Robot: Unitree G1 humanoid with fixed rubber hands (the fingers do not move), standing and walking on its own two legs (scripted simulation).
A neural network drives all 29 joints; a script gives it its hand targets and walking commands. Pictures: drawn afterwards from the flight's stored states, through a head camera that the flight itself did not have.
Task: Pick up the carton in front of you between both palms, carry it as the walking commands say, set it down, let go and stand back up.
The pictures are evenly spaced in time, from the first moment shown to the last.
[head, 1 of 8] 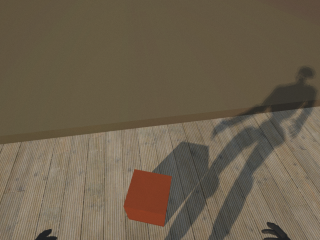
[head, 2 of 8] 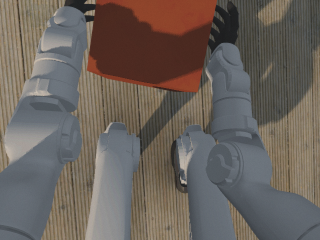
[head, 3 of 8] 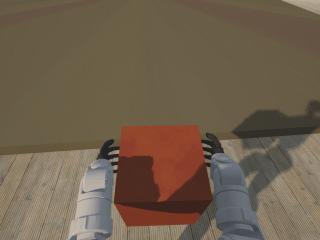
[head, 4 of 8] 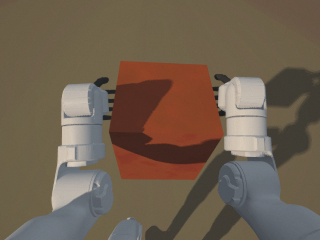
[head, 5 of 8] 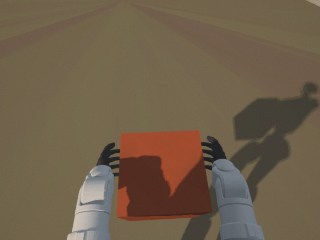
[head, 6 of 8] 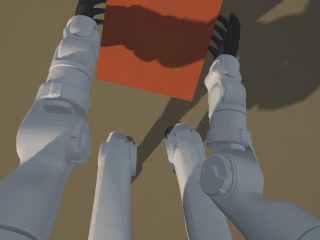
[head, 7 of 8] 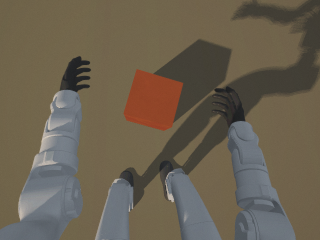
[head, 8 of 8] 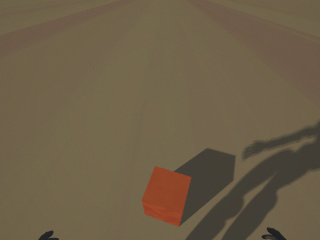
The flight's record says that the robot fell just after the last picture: no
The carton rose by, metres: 0.85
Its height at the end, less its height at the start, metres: +0.10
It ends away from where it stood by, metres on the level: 3.05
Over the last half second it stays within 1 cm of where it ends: yes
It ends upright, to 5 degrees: yes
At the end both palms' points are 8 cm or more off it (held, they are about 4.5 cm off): yes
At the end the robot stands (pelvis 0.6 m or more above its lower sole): yes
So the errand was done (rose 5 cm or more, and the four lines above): yes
